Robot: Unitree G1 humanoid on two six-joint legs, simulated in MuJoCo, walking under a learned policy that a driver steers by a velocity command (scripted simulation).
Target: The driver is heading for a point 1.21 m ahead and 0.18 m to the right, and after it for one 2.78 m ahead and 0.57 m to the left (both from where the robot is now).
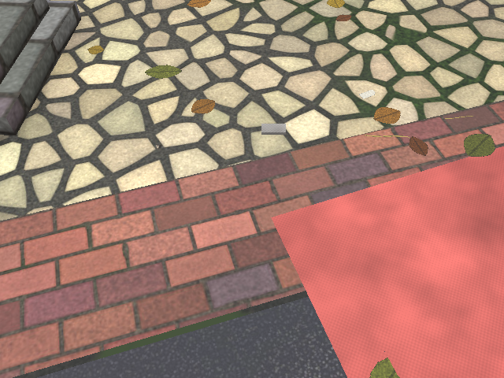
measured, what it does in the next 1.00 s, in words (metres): walks ahead, turning right: left foot, then right foot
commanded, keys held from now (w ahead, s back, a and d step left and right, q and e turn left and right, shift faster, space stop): w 0.34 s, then w+e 0.08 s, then e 0.50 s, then no key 0.08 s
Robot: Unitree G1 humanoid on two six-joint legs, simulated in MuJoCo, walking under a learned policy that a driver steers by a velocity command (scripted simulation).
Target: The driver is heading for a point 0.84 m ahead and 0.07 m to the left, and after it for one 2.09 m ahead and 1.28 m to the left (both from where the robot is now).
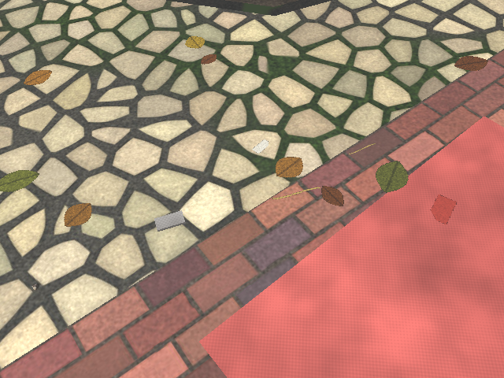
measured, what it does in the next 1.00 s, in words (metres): steps on the spot: left foot, then right foot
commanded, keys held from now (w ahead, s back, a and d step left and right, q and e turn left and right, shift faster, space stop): no key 0.84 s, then w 0.16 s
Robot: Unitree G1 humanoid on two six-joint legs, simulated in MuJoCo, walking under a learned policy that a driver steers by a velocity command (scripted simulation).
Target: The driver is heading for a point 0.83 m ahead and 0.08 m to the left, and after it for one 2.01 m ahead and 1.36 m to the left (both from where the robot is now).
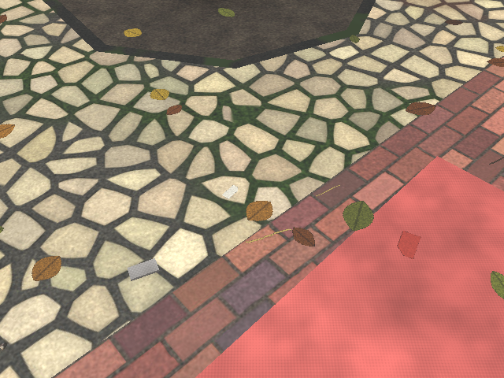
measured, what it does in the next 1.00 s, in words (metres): walks ahead: right foot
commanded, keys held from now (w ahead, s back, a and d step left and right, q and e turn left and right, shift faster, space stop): w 0.82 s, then w+q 0.18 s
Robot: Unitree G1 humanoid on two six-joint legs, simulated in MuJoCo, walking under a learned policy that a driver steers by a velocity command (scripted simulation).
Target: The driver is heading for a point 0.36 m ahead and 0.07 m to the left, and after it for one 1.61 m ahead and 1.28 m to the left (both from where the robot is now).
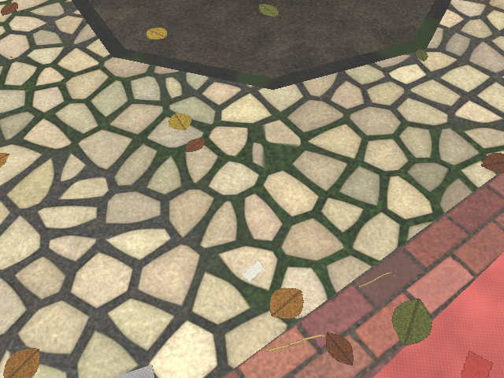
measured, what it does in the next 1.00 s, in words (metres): walks ahead, turning left: left foot, then right foot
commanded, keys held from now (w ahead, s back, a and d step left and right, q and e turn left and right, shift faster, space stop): w+q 1.00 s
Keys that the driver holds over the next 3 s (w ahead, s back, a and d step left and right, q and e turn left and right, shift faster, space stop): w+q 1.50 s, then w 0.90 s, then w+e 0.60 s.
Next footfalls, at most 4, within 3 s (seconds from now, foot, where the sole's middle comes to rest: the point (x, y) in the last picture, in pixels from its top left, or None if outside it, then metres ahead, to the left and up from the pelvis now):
0.10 left None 0.23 0.08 -0.77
0.64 right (283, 336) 0.57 -0.01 -0.77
1.18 left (172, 291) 0.69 0.30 -0.77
1.72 right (145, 199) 1.02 0.44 -0.77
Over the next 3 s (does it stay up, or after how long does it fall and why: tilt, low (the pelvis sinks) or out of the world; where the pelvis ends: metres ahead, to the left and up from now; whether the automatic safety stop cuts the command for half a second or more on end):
stays up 1.24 0.90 0.00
